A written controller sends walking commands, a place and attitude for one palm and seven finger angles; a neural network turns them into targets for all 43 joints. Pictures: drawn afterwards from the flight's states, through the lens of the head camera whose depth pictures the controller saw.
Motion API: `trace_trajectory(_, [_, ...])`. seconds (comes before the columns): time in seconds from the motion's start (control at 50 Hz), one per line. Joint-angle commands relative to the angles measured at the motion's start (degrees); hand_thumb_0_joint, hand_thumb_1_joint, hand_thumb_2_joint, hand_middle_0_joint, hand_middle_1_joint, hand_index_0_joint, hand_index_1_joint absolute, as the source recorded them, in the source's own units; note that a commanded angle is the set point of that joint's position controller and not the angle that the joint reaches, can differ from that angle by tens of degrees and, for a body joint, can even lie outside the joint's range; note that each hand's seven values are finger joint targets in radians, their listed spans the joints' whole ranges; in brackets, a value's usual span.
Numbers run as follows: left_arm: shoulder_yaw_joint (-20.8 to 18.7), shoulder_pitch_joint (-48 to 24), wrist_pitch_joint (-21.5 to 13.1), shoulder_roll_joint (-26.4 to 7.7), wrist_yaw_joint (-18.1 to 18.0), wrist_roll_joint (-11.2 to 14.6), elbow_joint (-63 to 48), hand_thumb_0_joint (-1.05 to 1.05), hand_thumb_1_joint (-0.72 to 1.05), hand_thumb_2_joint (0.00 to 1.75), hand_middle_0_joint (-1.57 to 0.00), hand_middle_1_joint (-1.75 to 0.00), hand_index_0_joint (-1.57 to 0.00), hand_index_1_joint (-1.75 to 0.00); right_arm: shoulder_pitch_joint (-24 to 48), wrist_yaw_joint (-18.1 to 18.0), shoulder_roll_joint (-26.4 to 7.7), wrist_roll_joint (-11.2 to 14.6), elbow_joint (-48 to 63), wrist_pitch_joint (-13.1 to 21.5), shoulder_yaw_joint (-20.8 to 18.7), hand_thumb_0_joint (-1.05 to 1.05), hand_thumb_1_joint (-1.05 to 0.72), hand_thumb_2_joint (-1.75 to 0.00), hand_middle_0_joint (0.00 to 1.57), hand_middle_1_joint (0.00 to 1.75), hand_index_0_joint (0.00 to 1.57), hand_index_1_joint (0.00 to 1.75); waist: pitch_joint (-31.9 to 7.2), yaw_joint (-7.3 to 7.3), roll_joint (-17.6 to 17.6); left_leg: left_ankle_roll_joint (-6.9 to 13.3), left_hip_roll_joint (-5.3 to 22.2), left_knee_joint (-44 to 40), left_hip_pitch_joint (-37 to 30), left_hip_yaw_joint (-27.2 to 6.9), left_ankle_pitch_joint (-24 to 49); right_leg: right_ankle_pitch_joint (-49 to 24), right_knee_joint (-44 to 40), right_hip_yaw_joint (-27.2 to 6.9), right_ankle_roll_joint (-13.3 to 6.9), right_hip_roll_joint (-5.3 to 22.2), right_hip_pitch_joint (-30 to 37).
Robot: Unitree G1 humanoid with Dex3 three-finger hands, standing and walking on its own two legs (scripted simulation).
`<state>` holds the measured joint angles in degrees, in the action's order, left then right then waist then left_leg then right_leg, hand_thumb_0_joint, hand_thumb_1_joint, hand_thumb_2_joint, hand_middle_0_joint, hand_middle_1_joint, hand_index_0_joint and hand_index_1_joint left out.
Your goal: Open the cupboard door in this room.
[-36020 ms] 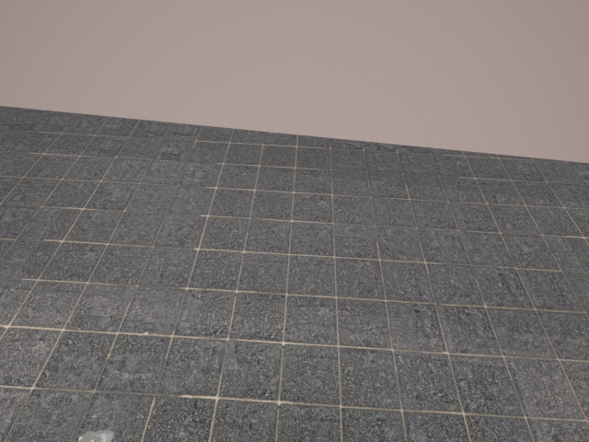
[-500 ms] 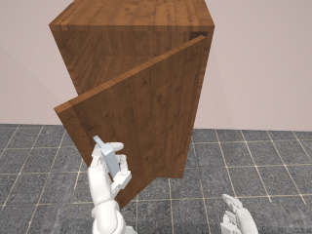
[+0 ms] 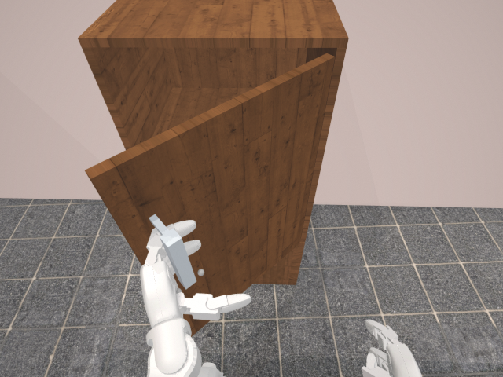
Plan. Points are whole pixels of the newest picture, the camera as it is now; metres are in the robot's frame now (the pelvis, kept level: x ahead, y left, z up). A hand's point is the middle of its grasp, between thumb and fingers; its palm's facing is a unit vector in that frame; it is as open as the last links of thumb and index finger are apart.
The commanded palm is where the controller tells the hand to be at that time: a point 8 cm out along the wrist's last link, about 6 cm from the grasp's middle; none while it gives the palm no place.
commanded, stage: open thumb and fingers to let go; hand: left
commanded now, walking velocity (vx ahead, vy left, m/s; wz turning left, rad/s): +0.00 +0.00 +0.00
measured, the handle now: (172, 252) +0.29 +0.14 +0.07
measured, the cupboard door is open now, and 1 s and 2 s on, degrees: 44 46 44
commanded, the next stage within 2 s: slide the hand sideways off the handle in 0.20 s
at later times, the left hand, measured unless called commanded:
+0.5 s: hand (195, 297) +0.22 +0.09 +0.07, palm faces -0.13 -0.99 -0.02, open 15.8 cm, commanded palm +0.22 +0.13 +0.07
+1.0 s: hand (173, 317) +0.20 +0.12 +0.07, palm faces -0.06 -1.00 +0.01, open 16.0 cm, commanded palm +0.17 +0.18 +0.07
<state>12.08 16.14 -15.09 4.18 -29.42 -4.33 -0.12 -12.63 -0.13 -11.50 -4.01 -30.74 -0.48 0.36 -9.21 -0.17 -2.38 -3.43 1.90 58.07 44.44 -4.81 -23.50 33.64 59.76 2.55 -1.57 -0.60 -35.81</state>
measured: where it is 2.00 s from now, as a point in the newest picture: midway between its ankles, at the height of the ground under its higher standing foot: outside the picture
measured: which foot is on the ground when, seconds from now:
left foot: down 0.00-1.00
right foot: down 0.00-1.00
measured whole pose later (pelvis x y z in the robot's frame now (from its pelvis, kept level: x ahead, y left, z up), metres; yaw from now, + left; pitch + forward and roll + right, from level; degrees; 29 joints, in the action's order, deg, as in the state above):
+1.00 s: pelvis -0.01 +0.03 -0.01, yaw -2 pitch +10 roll -2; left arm 10.0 30.8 -17.4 -6.9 -2.6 4.3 -14.8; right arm -15.4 0.4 -11.5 -0.5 -21.7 0.1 2.0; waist -8.2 -1.1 -2.3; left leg -1.6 2.1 63.1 48.3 -3.0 -25.4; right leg 34.0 62.8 0.6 0.6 -0.6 -39.2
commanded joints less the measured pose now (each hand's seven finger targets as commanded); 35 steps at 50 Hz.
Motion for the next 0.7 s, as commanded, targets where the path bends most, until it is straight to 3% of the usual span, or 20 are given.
trace_trajectory(0.0, [0.8, -12.0, -3.2, 3.0, -1.4, -0.9, -12.6, 0.0, -0.5, 0.3, -0.22, -0.7, -0.22, -0.7, 6.8, -0.5, -4.1, 0.0, 9.7, 3.3, -1.5, 0.0, -0.9, -0.9, 0.2, 0.3, 0.2, 0.3, -8.0, -0.92, 6.3, 4.6, -2.3, -4.9, -10.6, 3.5, 7.0, -16.7, -13.2, -1.0, 1.1, 0.7, -2.0])
trace_trajectory(0.16, [2.1, -12.6, -1.3, 4.6, -2.2, -1.6, -11.6, 0.0, -0.5, 0.3, -0.15, -0.3, -0.15, -0.3, 7.5, -0.5, -3.8, 0.1, 10.0, 2.8, -1.2, 0.0, -0.9, -0.9, 0.2, 0.3, 0.2, 0.3, -7.6, -0.8, 5.4, 4.5, -2.1, -5.6, -11.4, 3.0, 6.6, -14.5, -13.0, 0.3, 0.6, 0.1, -2.7])
trace_trajectory(0.2, [2.9, -14.5, -1.0, 5.6, -2.6, -1.8, -12.0, 0.0, -0.5, 0.3, -0.15, -0.3, -0.15, -0.3, 8.0, -0.4, -3.8, 0.2, 9.7, 2.6, -1.1, 0.0, -0.9, -0.9, 0.2, 0.3, 0.2, 0.3, -7.7, -1.01, 3.9, 4.4, -2.1, -5.7, -11.9, 2.8, 6.2, -13.9, -12.3, 0.7, 0.4, 0.0, -3.4])
trace_trajectory(0.28, [3.1, -13.6, 0.3, 6.2, -3.0, -1.9, -11.0, 0.0, -0.5, 0.3, -0.15, -0.3, -0.15, -0.3, 8.4, -0.2, -3.7, 0.2, 10.0, 2.3, -0.9, 0.0, -0.9, -0.9, 0.2, 0.3, 0.2, 0.3, -8.1, -0.62, 5.2, 4.3, -2.0, -6.1, -11.7, 2.5, 6.0, -13.5, -12.1, 1.4, 0.3, -0.2, -3.1])
trace_trajectory(0.3, [12.6, -14.6, -2.3, -2.3, 8.4, -7.6, -11.7, 0.0, -0.5, 0.3, -0.15, -0.3, -0.15, -0.3, 3.9, 0.4, -6.2, 1.1, 8.8, 2.1, -0.9, 0.0, -0.9, -0.9, 0.2, 0.3, 0.2, 0.3, -4.6, -6.41, 8.1, 5.3, -1.8, -4.9, -11.3, 2.6, 6.3, -16.1, -11.7, -0.9, 0.9, 0.3, -7.4])
trace_trajectory(0.32, [8.8, -16.8, -4.9, -5.2, 15.1, -5.2, -15.4, 0.0, -0.5, 0.3, -0.15, -0.3, -0.15, -0.3, 4.2, 0.1, -5.6, 1.2, 10.3, 2.3, -1.4, 0.0, -0.9, -0.9, 0.2, 0.3, 0.2, 0.3, -7.6, -4.0, 5.0, 5.6, -2.0, -4.4, -11.2, 2.8, 6.5, -17.5, -11.1, -1.2, 0.4, 0.5, -5.7])
trace_trajectory(0.36, [8.6, -16.0, -7.1, -7.5, 24.7, -1.5, -18.4, 0.0, -0.5, 0.3, -0.15, -0.3, -0.15, -0.3, 3.4, -0.4, -5.9, 2.2, 11.4, 3.0, -1.4, 0.0, -0.9, -0.9, 0.2, 0.3, 0.2, 0.3, -10.3, -3.95, 0.3, 5.7, -2.1, -4.5, -14.0, 3.0, 7.3, -18.4, -10.4, -1.2, -0.1, 0.5, -4.3])
trace_trajectory(0.4, [7.7, -11.6, -6.7, -5.7, 30.4, 4.6, -18.5, 0.0, -0.5, 0.3, -0.15, -0.3, -0.15, -0.3, 3.6, -0.7, -5.4, 3.4, 13.6, 4.0, -0.9, 0.0, -0.9, -0.9, 0.2, 0.3, 0.2, 0.3, -9.2, -3.27, 0.0, 5.5, -2.1, -5.6, -14.8, 2.7, 5.4, -16.0, -11.2, -0.3, 0.0, 0.0, -4.3])
trace_trajectory(0.42, [6.4, -10.7, -6.0, -4.9, 31.0, 7.4, -18.9, 0.0, -0.5, 0.3, -0.15, -0.3, -0.15, -0.3, 4.0, -0.9, -5.4, 3.8, 14.3, 4.6, -0.7, 0.0, -0.9, -0.9, 0.2, 0.3, 0.2, 0.3, -8.2, -3.03, 0.7, 5.2, -2.0, -6.3, -14.5, 2.4, 3.8, -13.9, -11.6, 0.4, 0.2, -0.3, -4.4])
trace_trajectory(0.46, [4.0, -7.3, -4.3, -3.8, 29.3, 10.2, -17.7, 0.0, -0.5, 0.3, -0.15, -0.3, -0.15, -0.3, 4.8, -0.9, -5.5, 4.3, 15.3, 5.3, -0.4, 0.0, -0.9, -0.9, 0.2, 0.3, 0.2, 0.3, -5.8, -1.86, 1.7, 4.7, -2.0, -7.7, -13.0, 1.7, 0.6, -10.1, -11.9, 1.3, 0.2, -0.7, -4.7])
trace_trajectory(0.56, [-0.5, -1.6, -3.9, -7.5, 22.1, 6.4, -18.5, 0.0, -0.5, 0.3, -0.15, -0.3, -0.15, -0.3, 3.9, 0.0, -5.9, 3.2, 16.6, 4.8, -0.8, 0.0, -0.9, -0.9, 0.2, 0.3, 0.2, 0.3, -5.8, -0.55, 4.2, 4.4, -1.8, -7.5, -10.3, 1.7, 0.3, -9.0, -9.7, 1.8, 0.2, -0.8, -5.3])
trace_trajectory(0.62, [-0.8, -0.5, -4.4, -8.2, 21.4, 4.9, -20.1, 0.0, -0.5, 0.3, -0.15, -0.3, -0.15, -0.3, 3.9, 0.5, -5.7, 3.0, 17.5, 4.0, -0.9, 0.0, -0.9, -0.9, 0.2, 0.3, 0.2, 0.3, -5.7, -0.45, 2.9, 4.3, -1.8, -7.1, -9.6, 2.4, -0.8, -7.9, -9.1, 1.5, 0.0, -0.8, -6.3])
trace_trajectory(0.68, [-1.4, 3.3, -4.5, -8.6, 21.7, 5.2, -22.5, 0.0, -0.5, 0.3, -0.15, -0.3, -0.15, -0.3, 3.7, 0.6, -5.5, 3.2, 18.5, 3.5, -1.0, 0.0, -0.9, -0.9, 0.2, 0.3, 0.2, 0.3, -6.9, 0.26, 1.7, 4.4, -1.7, -7.0, -9.9, 2.9, 0.8, -9.3, -8.8, 1.3, -0.1, -1.0, -5.3])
